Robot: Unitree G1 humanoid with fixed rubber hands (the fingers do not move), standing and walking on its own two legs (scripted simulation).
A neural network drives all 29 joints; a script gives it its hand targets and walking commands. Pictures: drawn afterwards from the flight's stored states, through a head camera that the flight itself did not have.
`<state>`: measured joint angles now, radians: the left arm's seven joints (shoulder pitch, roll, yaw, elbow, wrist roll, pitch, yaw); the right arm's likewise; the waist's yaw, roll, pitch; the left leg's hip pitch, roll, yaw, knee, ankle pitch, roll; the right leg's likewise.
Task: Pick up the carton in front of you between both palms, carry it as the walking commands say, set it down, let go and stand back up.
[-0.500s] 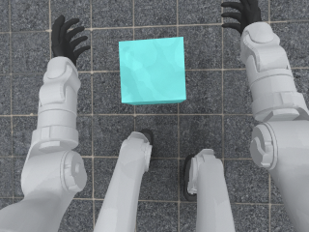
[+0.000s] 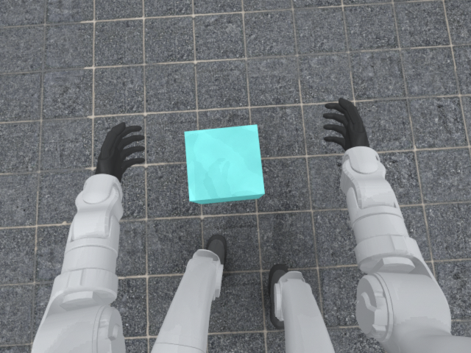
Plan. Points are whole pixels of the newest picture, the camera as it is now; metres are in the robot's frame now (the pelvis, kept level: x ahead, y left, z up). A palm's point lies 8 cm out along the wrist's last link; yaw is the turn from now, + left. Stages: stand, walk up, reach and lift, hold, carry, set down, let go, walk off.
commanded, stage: let go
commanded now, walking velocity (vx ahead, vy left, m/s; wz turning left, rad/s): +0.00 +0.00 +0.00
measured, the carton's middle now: (225, 169) +0.45 +0.11 -0.56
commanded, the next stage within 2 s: stand in 1.12 s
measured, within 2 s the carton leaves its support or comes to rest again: neither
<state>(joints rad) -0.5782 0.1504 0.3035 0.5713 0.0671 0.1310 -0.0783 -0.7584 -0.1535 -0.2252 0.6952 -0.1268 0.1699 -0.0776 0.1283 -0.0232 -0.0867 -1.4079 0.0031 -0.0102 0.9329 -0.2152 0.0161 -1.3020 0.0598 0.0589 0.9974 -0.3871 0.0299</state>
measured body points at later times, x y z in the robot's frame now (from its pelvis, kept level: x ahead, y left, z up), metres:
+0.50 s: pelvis +0.07 +0.00 +0.08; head +0.17 +0.00 +0.52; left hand +0.23 +0.24 +0.01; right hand +0.33 -0.20 -0.01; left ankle +0.09 +0.11 -0.65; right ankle +0.02 -0.13 -0.65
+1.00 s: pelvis +0.08 -0.03 +0.09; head +0.09 -0.03 +0.54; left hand +0.24 +0.22 +0.02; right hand +0.26 -0.25 +0.02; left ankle +0.09 +0.11 -0.65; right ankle +0.02 -0.13 -0.65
